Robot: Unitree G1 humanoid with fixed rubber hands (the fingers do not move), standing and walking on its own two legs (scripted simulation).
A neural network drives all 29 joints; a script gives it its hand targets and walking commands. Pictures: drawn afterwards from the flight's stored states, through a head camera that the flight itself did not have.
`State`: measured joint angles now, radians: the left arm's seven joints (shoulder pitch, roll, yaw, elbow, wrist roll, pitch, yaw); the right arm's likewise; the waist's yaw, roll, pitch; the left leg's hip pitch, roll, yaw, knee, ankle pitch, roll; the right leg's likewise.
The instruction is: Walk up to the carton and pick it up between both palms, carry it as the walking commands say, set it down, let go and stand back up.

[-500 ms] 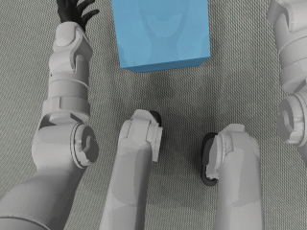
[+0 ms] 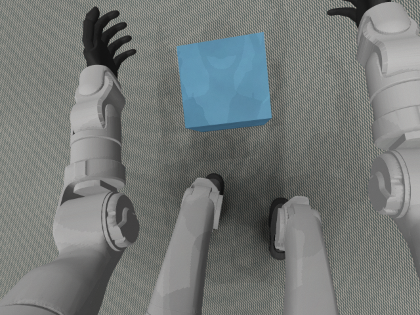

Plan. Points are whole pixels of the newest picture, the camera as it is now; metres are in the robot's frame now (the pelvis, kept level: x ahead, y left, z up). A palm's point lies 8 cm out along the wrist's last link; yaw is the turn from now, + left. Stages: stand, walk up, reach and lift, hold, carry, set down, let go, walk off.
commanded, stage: set down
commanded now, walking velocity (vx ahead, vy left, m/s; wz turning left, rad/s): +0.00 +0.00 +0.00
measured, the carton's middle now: (226, 91) +0.51 +0.11 -0.44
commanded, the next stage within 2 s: let go in 0.42 s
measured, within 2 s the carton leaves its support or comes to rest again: neither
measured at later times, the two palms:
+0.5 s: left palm (75, 48) +0.46 +0.26 +0.00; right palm out of the picture +0.56 -0.12 +0.00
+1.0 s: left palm out of the picture +0.30 +0.27 +0.10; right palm out of the picture +0.39 -0.16 +0.09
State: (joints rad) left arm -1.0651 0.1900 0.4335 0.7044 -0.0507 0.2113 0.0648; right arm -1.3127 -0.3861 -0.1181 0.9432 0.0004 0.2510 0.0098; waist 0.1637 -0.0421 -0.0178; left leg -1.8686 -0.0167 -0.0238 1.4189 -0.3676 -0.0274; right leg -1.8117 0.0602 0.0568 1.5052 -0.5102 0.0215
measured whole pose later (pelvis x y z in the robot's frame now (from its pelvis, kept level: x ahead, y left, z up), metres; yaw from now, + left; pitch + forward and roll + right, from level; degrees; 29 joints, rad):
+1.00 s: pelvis +0.07 +0.02 +0.18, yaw +0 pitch +20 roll -1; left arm -0.08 0.20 0.11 0.46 0.01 0.06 -0.11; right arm -0.26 -0.13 -0.18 0.59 -0.09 0.06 -0.04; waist 0.09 0.01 -0.01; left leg -0.78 -0.03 -0.04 0.64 -0.21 0.01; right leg -0.69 0.01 0.06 0.64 -0.30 0.03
